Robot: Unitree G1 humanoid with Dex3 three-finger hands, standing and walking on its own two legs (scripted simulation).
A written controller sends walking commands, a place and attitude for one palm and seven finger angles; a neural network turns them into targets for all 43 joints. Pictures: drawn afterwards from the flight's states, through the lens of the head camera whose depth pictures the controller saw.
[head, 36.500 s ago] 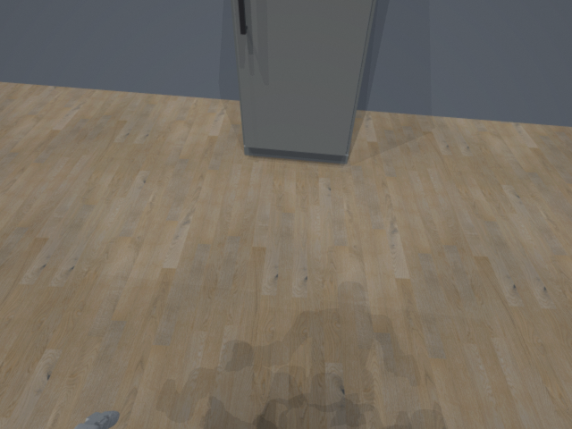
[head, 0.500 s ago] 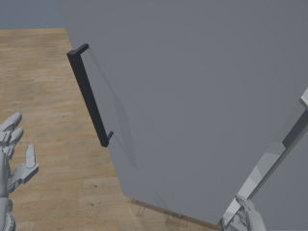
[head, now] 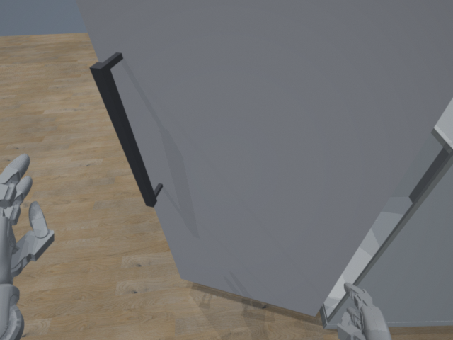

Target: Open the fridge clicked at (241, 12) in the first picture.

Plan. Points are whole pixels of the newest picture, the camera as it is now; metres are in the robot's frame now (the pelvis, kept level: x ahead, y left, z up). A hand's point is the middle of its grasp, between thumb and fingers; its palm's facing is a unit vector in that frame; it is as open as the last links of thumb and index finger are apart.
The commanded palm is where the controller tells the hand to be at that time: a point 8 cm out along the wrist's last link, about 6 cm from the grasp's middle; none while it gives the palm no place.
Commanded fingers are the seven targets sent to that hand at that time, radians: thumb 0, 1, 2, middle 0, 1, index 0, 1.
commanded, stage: step back with the hand held close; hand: left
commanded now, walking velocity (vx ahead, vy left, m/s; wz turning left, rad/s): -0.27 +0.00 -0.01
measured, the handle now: (136, 143) +0.45 +0.24 +0.11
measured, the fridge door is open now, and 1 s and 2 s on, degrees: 73 73 73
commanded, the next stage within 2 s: stop stepping back and stand still in 0.98 s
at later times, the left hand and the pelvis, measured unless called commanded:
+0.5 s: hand out of the picture +0.12 +0.30 +0.15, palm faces +0.49 -0.75 -0.44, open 7.4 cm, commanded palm +0.06 +0.34 +0.17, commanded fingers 0.00 0.90 0.90 -0.20 -0.30 -0.20 -0.30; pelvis -0.08 +0.03 -0.01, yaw +1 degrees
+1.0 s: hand out of the picture +0.04 +0.31 +0.16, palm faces +0.46 -0.78 -0.42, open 7.4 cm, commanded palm -0.02 +0.34 +0.17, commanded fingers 0.00 0.90 0.90 -0.20 -0.30 -0.20 -0.30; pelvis -0.16 +0.04 +0.00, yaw +0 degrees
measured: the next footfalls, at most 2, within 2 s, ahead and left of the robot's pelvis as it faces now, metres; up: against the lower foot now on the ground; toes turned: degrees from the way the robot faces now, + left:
right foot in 0.84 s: -0.25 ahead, -0.05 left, +0.00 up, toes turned +2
left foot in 1.04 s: -0.11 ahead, +0.16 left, +0.00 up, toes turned +3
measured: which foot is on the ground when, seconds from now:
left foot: down 0.00-0.84, up 0.86-1.00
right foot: down 0.00-0.64, up 0.66-0.82, down 0.84-1.00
